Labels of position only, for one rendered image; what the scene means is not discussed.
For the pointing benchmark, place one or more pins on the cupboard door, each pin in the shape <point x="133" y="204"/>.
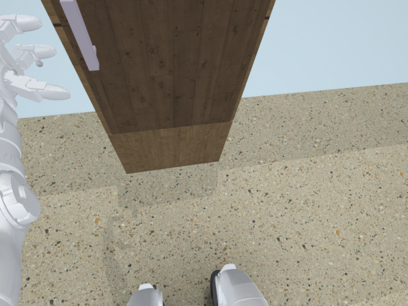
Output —
<point x="167" y="63"/>

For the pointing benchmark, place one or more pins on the left robot upper arm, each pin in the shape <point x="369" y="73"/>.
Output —
<point x="19" y="206"/>

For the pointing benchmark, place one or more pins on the left robot thigh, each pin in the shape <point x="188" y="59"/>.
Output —
<point x="146" y="297"/>

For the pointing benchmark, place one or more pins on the robot left forearm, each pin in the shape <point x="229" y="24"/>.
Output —
<point x="10" y="140"/>

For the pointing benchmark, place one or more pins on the handle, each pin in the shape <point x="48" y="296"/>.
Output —
<point x="78" y="27"/>

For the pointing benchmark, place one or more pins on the right robot shin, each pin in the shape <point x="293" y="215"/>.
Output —
<point x="227" y="267"/>

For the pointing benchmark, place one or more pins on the robot left hand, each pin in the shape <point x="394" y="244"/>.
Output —
<point x="20" y="59"/>

